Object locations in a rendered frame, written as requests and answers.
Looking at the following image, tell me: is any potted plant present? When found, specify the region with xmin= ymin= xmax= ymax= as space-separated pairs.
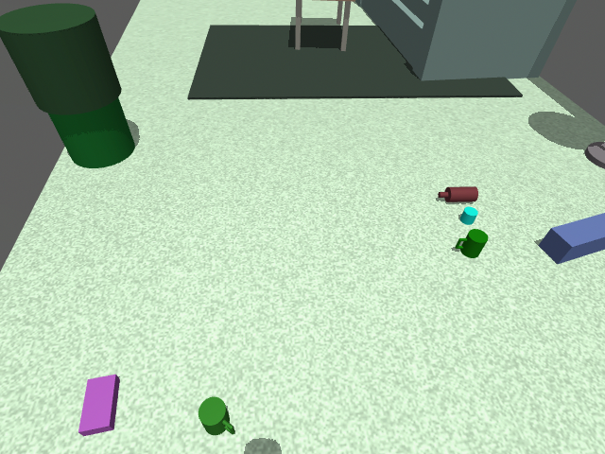
xmin=0 ymin=3 xmax=135 ymax=168

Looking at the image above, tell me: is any sofa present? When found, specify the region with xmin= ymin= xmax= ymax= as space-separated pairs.
xmin=355 ymin=0 xmax=577 ymax=80

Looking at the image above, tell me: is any coffee table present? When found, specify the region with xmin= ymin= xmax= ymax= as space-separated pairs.
xmin=295 ymin=0 xmax=355 ymax=51

